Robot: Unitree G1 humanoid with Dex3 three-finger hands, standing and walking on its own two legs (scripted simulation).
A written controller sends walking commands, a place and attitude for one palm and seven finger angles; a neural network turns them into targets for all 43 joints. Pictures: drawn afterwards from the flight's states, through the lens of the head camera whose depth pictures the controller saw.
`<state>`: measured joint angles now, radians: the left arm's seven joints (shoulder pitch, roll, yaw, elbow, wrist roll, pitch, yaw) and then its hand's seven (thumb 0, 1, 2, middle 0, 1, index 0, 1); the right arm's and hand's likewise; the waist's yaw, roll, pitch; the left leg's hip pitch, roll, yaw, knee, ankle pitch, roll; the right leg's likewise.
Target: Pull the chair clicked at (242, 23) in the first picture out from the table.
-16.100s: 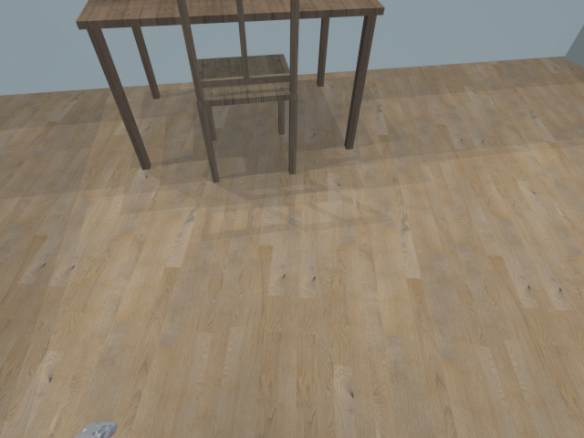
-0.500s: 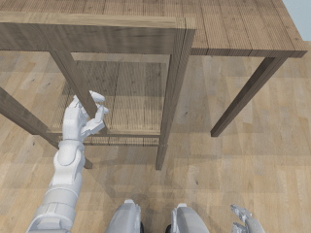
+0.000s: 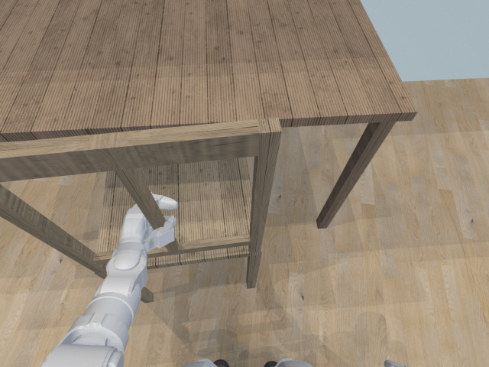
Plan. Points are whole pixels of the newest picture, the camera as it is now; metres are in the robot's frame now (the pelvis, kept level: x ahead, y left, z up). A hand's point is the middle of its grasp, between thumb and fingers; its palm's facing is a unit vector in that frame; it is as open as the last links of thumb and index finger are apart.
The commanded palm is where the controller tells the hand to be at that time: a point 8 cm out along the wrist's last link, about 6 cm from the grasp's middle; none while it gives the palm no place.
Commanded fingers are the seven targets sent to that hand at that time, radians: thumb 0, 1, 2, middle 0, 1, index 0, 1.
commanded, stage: step backward, pulling the chair out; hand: left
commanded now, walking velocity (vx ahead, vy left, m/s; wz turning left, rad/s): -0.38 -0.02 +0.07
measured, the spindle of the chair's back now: (154, 216) +0.37 +0.16 -0.05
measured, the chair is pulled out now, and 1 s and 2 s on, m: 0.08 0.21 0.27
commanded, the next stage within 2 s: none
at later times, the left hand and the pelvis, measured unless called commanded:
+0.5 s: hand (177, 280) +0.26 +0.11 -0.07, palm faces +0.00 -0.99 -0.14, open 5.3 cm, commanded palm +0.26 +0.17 -0.06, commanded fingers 0.00 0.90 0.90 -0.50 -1.45 -0.50 -1.45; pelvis -0.06 -0.01 +0.00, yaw +1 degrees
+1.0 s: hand (175, 298) +0.23 +0.11 -0.06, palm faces +0.07 -0.99 -0.15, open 5.4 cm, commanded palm +0.22 +0.17 -0.07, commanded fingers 0.00 0.90 0.90 -0.50 -1.45 -0.50 -1.45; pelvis -0.11 -0.01 +0.01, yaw +5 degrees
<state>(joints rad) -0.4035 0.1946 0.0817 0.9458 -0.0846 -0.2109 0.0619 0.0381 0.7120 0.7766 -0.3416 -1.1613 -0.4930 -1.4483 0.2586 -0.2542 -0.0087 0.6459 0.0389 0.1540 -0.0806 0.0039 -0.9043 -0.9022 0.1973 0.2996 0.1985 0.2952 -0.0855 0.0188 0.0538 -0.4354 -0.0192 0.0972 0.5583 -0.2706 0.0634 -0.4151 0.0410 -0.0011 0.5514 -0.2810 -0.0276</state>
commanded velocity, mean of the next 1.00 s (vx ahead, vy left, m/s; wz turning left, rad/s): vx -0.38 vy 0.02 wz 0.06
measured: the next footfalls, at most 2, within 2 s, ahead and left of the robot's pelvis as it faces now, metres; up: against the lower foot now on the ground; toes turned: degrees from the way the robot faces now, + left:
left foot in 1.10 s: -0.19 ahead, +0.21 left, +0.00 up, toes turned +8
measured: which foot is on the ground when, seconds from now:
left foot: down 0.00-0.76, up 0.78-1.00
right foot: down 0.00-1.00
